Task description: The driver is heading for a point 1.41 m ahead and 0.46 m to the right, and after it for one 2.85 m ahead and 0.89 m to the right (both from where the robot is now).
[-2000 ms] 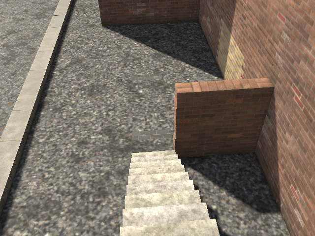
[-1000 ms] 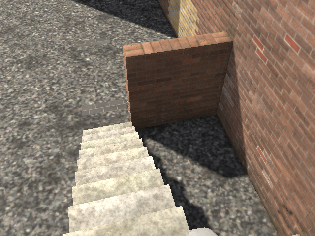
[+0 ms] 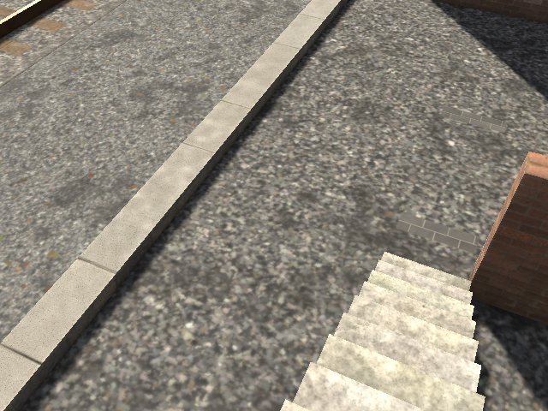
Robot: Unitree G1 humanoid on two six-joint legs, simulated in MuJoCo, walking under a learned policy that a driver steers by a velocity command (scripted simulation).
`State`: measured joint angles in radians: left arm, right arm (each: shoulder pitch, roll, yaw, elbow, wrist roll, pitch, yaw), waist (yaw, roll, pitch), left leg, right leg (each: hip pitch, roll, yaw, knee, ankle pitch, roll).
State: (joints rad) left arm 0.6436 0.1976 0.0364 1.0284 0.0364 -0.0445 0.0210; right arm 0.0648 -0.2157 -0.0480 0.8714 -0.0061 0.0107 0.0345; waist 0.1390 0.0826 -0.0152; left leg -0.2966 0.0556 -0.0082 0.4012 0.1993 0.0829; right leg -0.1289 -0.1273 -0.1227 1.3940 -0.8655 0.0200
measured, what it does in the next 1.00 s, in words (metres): goes down, turning right: right foot 0.19 m lower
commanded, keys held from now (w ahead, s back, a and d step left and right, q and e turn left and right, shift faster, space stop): w+e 1.00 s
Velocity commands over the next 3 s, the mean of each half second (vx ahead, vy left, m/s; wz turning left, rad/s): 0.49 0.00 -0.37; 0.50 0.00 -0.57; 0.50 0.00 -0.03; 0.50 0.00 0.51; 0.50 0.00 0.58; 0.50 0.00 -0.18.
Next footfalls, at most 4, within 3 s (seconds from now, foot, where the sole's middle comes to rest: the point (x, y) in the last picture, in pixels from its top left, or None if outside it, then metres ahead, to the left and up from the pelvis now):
0.76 right None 0.31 -0.12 -1.00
1.32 left None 0.57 -0.13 -1.19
1.74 right None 0.62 -0.51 -1.25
1.92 right None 0.70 -0.54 -1.38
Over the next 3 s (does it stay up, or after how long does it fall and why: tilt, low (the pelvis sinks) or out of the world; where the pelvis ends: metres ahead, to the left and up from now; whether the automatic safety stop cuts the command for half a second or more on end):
stays up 1.04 -0.21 -0.83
